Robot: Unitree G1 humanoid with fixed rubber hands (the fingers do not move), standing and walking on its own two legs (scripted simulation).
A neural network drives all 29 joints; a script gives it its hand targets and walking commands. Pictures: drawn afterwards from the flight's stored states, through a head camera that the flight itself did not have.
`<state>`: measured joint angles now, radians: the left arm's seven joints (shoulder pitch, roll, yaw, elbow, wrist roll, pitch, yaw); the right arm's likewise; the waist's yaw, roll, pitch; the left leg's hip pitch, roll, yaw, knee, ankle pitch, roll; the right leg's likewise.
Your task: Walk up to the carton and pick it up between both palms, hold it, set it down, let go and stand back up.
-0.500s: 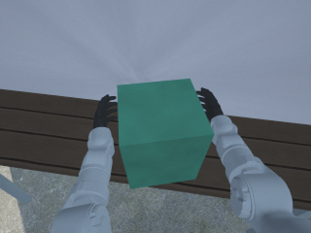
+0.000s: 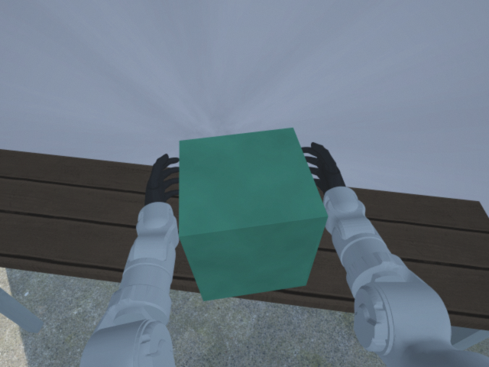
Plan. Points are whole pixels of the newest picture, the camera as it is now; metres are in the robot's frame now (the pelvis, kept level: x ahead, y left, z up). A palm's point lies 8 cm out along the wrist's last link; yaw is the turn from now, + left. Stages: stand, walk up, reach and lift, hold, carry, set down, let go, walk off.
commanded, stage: reach and lift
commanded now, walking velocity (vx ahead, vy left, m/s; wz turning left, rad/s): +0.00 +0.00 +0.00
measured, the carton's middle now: (246, 217) +0.40 +0.04 +0.02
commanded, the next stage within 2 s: none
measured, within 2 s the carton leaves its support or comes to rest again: neither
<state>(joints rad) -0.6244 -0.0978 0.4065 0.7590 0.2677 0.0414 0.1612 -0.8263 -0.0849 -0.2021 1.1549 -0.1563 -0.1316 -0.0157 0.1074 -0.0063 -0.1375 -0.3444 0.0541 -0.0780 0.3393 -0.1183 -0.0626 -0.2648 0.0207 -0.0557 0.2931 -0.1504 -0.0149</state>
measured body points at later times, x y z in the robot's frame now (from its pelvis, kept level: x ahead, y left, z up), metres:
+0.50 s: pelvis -0.01 +0.00 +0.00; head -0.04 +0.01 +0.45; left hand +0.36 +0.19 +0.12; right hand +0.41 -0.10 +0.14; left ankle +0.03 +0.15 -0.75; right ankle -0.01 -0.11 -0.75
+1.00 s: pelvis -0.02 +0.01 +0.00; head -0.07 +0.03 +0.45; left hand +0.37 +0.19 +0.16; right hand +0.39 -0.11 +0.18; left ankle +0.03 +0.15 -0.75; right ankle -0.01 -0.11 -0.75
